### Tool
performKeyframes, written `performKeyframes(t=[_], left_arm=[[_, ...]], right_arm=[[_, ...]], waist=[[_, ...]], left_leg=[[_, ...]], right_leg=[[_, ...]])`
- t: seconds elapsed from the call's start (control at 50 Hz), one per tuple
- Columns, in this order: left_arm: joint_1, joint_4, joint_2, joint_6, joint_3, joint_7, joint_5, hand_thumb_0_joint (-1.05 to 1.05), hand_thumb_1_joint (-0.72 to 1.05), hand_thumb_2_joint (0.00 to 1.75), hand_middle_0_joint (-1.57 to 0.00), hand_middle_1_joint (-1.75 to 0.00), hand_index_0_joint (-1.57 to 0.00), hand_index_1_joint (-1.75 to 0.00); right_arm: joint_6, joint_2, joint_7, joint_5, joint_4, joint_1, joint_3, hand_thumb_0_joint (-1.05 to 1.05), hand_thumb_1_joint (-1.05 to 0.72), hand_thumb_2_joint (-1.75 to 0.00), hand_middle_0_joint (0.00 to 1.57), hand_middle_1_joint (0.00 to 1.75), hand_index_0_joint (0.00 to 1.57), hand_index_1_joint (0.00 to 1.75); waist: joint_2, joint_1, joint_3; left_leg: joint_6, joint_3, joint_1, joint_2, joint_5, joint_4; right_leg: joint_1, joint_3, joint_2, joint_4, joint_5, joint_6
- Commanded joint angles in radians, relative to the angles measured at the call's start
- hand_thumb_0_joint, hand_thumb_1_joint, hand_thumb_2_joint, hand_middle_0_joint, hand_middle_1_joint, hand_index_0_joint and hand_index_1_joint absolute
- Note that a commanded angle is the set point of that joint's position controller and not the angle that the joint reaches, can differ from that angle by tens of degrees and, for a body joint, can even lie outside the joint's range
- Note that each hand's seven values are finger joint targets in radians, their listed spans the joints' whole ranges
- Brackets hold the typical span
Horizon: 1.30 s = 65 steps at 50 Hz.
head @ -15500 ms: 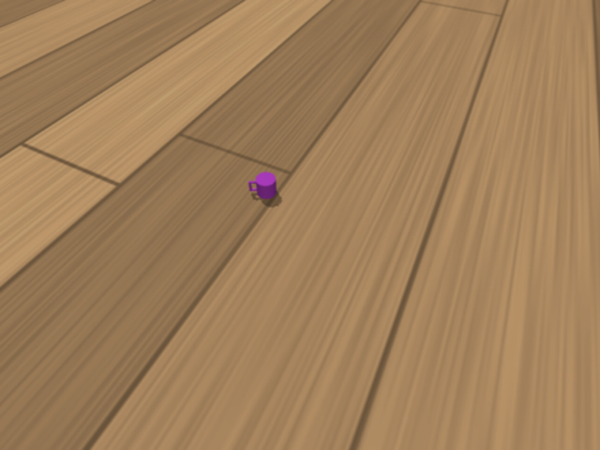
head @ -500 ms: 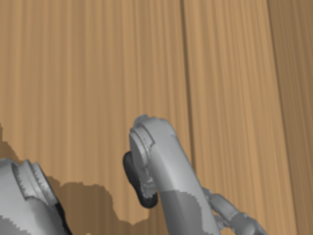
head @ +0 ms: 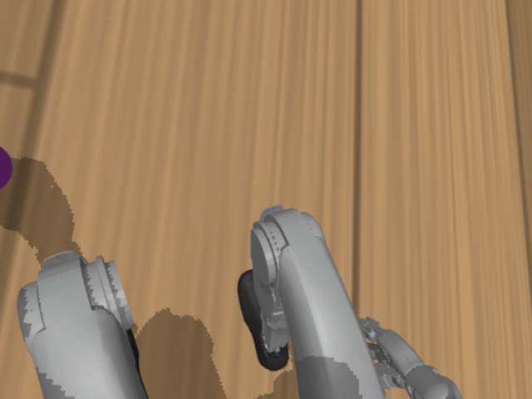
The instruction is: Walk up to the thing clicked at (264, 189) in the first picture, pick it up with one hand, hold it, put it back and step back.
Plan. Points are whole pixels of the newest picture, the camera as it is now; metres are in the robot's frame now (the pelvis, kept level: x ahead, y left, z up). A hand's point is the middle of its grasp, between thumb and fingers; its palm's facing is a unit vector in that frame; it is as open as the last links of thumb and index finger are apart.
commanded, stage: settle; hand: left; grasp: from above
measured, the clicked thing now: out of the picture +0.45 +0.36 -0.25
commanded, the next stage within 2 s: lift in 0.34 s
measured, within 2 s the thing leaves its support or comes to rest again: neither
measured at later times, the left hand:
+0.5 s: hand out of the picture +0.44 +0.34 -0.13, palm faces -0.47 -0.10 -0.87, open 11.2 cm
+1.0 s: hand out of the picture +0.38 +0.34 -0.03, palm faces -0.47 -0.14 -0.87, open 11.2 cm
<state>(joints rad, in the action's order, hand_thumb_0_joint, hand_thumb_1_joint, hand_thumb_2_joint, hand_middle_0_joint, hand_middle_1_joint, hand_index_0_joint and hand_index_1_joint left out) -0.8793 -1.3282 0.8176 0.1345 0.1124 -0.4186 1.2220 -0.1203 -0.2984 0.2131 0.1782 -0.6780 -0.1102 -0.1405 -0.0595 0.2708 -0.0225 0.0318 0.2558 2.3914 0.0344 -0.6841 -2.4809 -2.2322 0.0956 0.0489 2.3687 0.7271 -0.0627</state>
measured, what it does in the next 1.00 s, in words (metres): rises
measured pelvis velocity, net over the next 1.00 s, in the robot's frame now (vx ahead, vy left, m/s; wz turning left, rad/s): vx -0.01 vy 0.00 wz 0.12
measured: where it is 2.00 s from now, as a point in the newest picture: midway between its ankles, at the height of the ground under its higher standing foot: (201, 360)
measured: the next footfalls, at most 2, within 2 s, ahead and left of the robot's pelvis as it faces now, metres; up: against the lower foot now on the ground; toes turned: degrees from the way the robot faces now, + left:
none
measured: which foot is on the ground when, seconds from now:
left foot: down 0.00-1.00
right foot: down 0.00-1.00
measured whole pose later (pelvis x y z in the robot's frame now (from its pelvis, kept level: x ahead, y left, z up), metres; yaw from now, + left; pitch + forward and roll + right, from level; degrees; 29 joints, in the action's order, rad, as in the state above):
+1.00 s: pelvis -0.01 +0.00 +0.10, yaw +7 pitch +35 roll -8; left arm -0.68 -0.94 0.66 0.09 0.02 -0.08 1.08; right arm 0.06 -0.26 0.08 0.04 -0.63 -0.17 -0.01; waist 0.03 0.17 0.14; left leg 0.01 0.13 2.12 0.04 -0.63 -2.12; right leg -2.00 0.03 0.00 2.07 0.69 -0.06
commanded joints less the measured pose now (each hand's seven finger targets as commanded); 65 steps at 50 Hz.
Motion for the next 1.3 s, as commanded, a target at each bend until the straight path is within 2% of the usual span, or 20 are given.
performKeyframes(t=[0.0, 0.02, 0.14, 0.2, 0.36, 0.42, 0.44, 0.64, 0.74, 0.78, 0.8, 0.82, 1.0, 1.04, 1.1, 1.14, 1.16, 1.18, 1.24, 1.28], left_arm=[[-0.399, 0.250, 0.278, -0.031, 0.018, -0.003, -0.032, 0.00, 0.73, 0.97, -1.02, -0.94, -1.05, -0.91], [-0.411, 0.283, 0.253, -0.033, 0.001, 0.015, -0.041, 0.00, 0.74, 0.99, -1.03, -0.95, -1.06, -0.92], [-0.421, 0.261, 0.216, -0.029, -0.024, 0.097, -0.045, 0.00, 0.76, 1.08, -1.05, -1.00, -1.08, -0.98], [-0.416, 0.245, 0.232, -0.018, -0.019, 0.127, -0.045, 0.00, 0.77, 1.11, -1.06, -1.01, -1.08, -1.00], [-0.429, 0.267, 0.290, 0.017, 0.025, 0.144, -0.033, 0.00, 0.78, 1.09, -1.07, -1.00, -1.09, -0.98], [-0.457, 0.284, 0.300, 0.023, 0.023, 0.148, -0.025, 0.00, 0.73, 1.05, -1.08, -1.00, -1.10, -0.98], [-0.455, 0.297, 0.304, 0.024, 0.025, 0.149, -0.026, 0.00, 0.65, 1.07, -1.00, -0.93, -1.02, -0.91], [-0.389, 0.441, 0.271, -0.025, 0.021, 0.208, -0.092, 0.00, 0.70, 1.06, -1.01, -0.97, -1.03, -0.95], [-0.311, 0.475, 0.217, -0.034, 0.006, 0.236, -0.109, 0.00, 0.66, 1.07, -0.99, -0.97, -1.01, -0.95], [-0.291, 0.511, 0.239, -0.038, 0.021, 0.242, -0.115, 0.00, 0.63, 1.10, -0.97, -0.99, -0.98, -0.97], [-0.250, 0.497, 0.202, -0.043, 0.007, 0.251, -0.120, 0.00, 0.62, 1.09, -0.96, -0.98, -0.97, -0.96], [-0.280, 0.567, 0.201, -0.039, 0.006, 0.253, -0.131, 0.00, 0.62, 1.09, -0.95, -0.99, -0.97, -0.97], [-0.120, 0.708, 0.124, -0.067, -0.011, 0.290, -0.185, 0.00, 0.60, 1.10, -0.91, -1.03, -0.94, -1.00], [-0.122, 0.798, 0.140, -0.073, -0.006, 0.290, -0.198, 0.00, 0.60, 1.08, -0.91, -1.03, -0.93, -1.00], [-0.055, 0.811, 0.082, -0.090, -0.035, 0.301, -0.211, 0.00, 0.60, 1.11, -0.91, -1.04, -0.93, -1.01], [-0.043, 0.888, 0.111, -0.099, -0.015, 0.300, -0.221, 0.00, 0.59, 1.13, -0.90, -1.04, -0.92, -1.02], [0.002, 0.848, 0.073, -0.108, -0.042, 0.303, -0.218, 0.00, 0.60, 1.10, -0.90, -1.05, -0.93, -1.02], [-0.019, 0.923, 0.043, -0.108, -0.061, 0.306, -0.230, 0.00, 0.59, 1.12, -0.90, -1.06, -0.93, -1.03], [0.075, 0.894, 0.042, -0.127, -0.048, 0.302, -0.230, 0.00, 0.58, 1.10, -0.90, -1.01, -0.92, -0.99], [0.062, 0.951, 0.051, -0.137, -0.043, 0.297, -0.229, 0.00, 0.59, 1.12, -0.90, -1.03, -0.92, -1.01]], right_arm=[[0.020, -0.277, -0.019, -0.029, 0.008, -0.192, 0.122, 0.00, -0.90, -0.90, 0.20, 0.30, 0.20, 0.30], [0.025, -0.264, -0.021, -0.033, 0.019, -0.198, 0.123, 0.00, -0.90, -0.90, 0.20, 0.30, 0.20, 0.30], [0.065, -0.256, -0.048, -0.049, 0.022, -0.213, 0.129, 0.00, -0.91, -0.90, 0.20, 0.30, 0.20, 0.30], [0.082, -0.252, -0.061, -0.053, 0.037, -0.217, 0.126, 0.00, -0.91, -0.90, 0.20, 0.30, 0.20, 0.30], [0.115, -0.246, -0.093, -0.055, 0.060, -0.220, 0.122, 0.00, -0.90, -0.90, 0.20, 0.30, 0.20, 0.30], [0.121, -0.251, -0.101, -0.059, 0.062, -0.231, 0.127, 0.00, -0.94, -0.91, 0.20, 0.30, 0.20, 0.30], [0.123, -0.244, -0.103, -0.059, 0.066, -0.228, 0.128, 0.00, -0.88, -0.89, 0.20, 0.30, 0.20, 0.30], [0.144, -0.224, -0.122, -0.098, 0.052, -0.253, 0.177, 0.00, -0.91, -0.90, 0.20, 0.30, 0.20, 0.30], [0.153, -0.207, -0.130, -0.113, 0.049, -0.258, 0.192, 0.00, -0.91, -0.90, 0.20, 0.30, 0.20, 0.30], [0.156, -0.207, -0.134, -0.119, 0.055, -0.254, 0.200, 0.00, -0.91, -0.90, 0.20, 0.30, 0.20, 0.30], [0.157, -0.202, -0.134, -0.120, 0.056, -0.254, 0.201, 0.00, -0.91, -0.90, 0.20, 0.30, 0.20, 0.30], [0.157, -0.201, -0.135, -0.123, 0.064, -0.249, 0.207, 0.00, -0.91, -0.90, 0.20, 0.30, 0.20, 0.30], [0.164, -0.181, -0.160, -0.149, 0.101, -0.212, 0.235, 0.00, -0.90, -0.90, 0.20, 0.30, 0.20, 0.30], [0.166, -0.177, -0.171, -0.155, 0.106, -0.199, 0.240, 0.00, -0.90, -0.90, 0.20, 0.30, 0.20, 0.30], [0.167, -0.164, -0.183, -0.159, 0.100, -0.192, 0.236, 0.00, -0.90, -0.90, 0.20, 0.30, 0.20, 0.30], [0.169, -0.162, -0.196, -0.163, 0.102, -0.176, 0.240, 0.00, -0.90, -0.90, 0.20, 0.30, 0.20, 0.30], [0.171, -0.155, -0.197, -0.164, 0.101, -0.176, 0.234, 0.00, -0.90, -0.90, 0.20, 0.30, 0.20, 0.30], [0.172, -0.147, -0.203, -0.168, 0.106, -0.168, 0.235, 0.00, -0.90, -0.90, 0.20, 0.30, 0.20, 0.30], [0.175, -0.142, -0.215, -0.174, 0.098, -0.151, 0.230, 0.00, -0.90, -0.90, 0.20, 0.30, 0.20, 0.30], [0.178, -0.139, -0.224, -0.181, 0.101, -0.132, 0.232, 0.00, -0.89, -0.89, 0.20, 0.30, 0.20, 0.30]], waist=[[0.532, 0.003, 0.763], [0.524, 0.003, 0.812], [0.459, 0.003, 0.789], [0.414, -0.003, 0.782], [0.418, -0.029, 0.800], [0.436, -0.020, 0.778], [0.454, -0.025, 0.803], [0.470, -0.075, 0.916], [0.425, -0.081, 0.858], [0.406, -0.097, 0.910], [0.389, -0.092, 0.879], [0.405, -0.098, 0.898], [0.361, -0.127, 0.887], [0.372, -0.140, 0.920], [0.336, -0.134, 0.869], [0.355, -0.158, 0.921], [0.325, -0.149, 0.881], [0.322, -0.147, 0.889], [0.300, -0.167, 0.832], [0.315, -0.180, 0.851]], left_leg=[[-0.028, -0.169, -0.666, 0.004, 0.253, 0.263], [-0.032, -0.168, -0.695, 0.004, 0.263, 0.271], [-0.036, -0.173, -0.680, -0.007, 0.273, 0.301], [-0.044, -0.179, -0.663, -0.010, 0.278, 0.300], [-0.042, -0.190, -0.672, -0.014, 0.236, 0.338], [-0.040, -0.188, -0.687, -0.014, 0.215, 0.353], [-0.039, -0.189, -0.695, -0.014, 0.206, 0.363], [-0.045, -0.206, -0.807, -0.014, 0.219, 0.453], [-0.050, -0.205, -0.824, -0.016, 0.203, 0.505], [-0.053, -0.206, -0.856, -0.016, 0.208, 0.518], [-0.054, -0.206, -0.849, -0.017, 0.205, 0.532], [-0.052, -0.203, -0.869, -0.017, 0.208, 0.549], [-0.048, -0.179, -1.011, -0.011, 0.146, 0.720], [-0.048, -0.187, -1.067, -0.012, 0.169, 0.748], [-0.051, -0.191, -1.103, -0.012, 0.205, 0.792], [-0.048, -0.197, -1.189, -0.009, 0.233, 0.835], [-0.050, -0.197, -1.194, -0.007, 0.234, 0.850], [-0.051, -0.206, -1.212, -0.009, 0.241, 0.869], [-0.048, -0.204, -1.270, -0.009, 0.221, 0.956], [-0.042, -0.192, -1.351, -0.004, 0.206, 1.025]], right_leg=[[0.291, 0.105, 0.019, -0.232, -0.340, 0.098], [0.320, 0.099, 0.020, -0.243, -0.351, 0.094], [0.332, 0.093, 0.010, -0.270, -0.349, 0.094], [0.355, 0.081, 0.008, -0.291, -0.353, 0.091], [0.369, 0.071, 0.004, -0.316, -0.300, 0.097], [0.342, 0.073, 0.002, -0.322, -0.275, 0.101], [0.352, 0.070, 0.002, -0.324, -0.268, 0.101], [0.395, 0.040, -0.008, -0.382, -0.277, 0.099], [0.402, 0.028, -0.019, -0.433, -0.258, 0.095], [0.433, 0.021, -0.019, -0.455, -0.260, 0.094], [0.436, 0.020, -0.023, -0.468, -0.257, 0.091], [0.442, 0.017, -0.025, -0.475, -0.260, 0.093], [0.546, 0.005, -0.030, -0.608, -0.213, 0.088], [0.598, -0.004, -0.031, -0.647, -0.230, 0.086], [0.652, -0.013, -0.035, -0.706, -0.255, 0.080], [0.712, -0.020, -0.036, -0.747, -0.274, 0.080], [0.729, -0.018, -0.031, -0.771, -0.274, 0.078], [0.765, -0.025, -0.033, -0.802, -0.284, 0.077], [0.840, -0.028, -0.034, -0.872, -0.267, 0.074], [0.894, -0.029, -0.032, -0.912, -0.260, 0.076]])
